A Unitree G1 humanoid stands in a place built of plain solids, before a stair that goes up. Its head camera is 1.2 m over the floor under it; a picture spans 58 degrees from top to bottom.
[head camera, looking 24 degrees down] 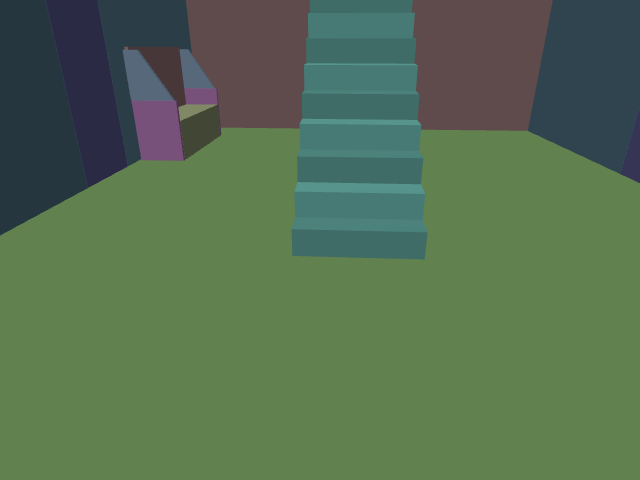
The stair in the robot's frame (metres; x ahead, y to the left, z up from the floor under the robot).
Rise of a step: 0.18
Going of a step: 0.19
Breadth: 0.82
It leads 3 degrees to the right of straight ahead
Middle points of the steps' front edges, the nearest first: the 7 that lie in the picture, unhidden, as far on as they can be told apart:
2.42 -0.24 0.18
2.62 -0.25 0.36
2.81 -0.26 0.54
3.00 -0.27 0.72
3.19 -0.28 0.90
3.38 -0.29 1.08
3.57 -0.31 1.26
